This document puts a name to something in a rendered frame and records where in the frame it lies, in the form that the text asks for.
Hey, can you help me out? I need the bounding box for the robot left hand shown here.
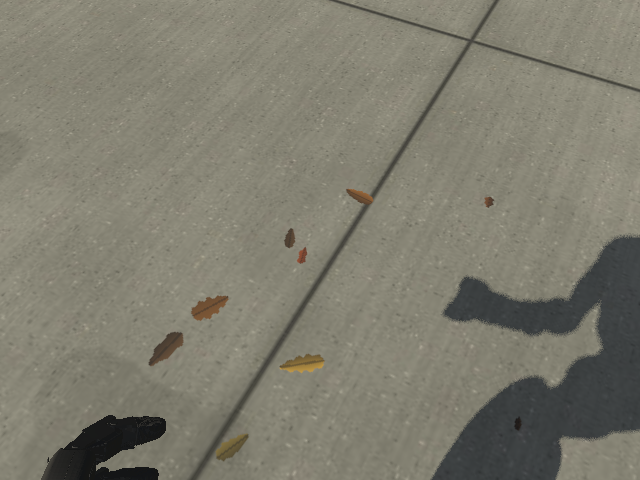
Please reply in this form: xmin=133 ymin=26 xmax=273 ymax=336
xmin=41 ymin=415 xmax=166 ymax=480

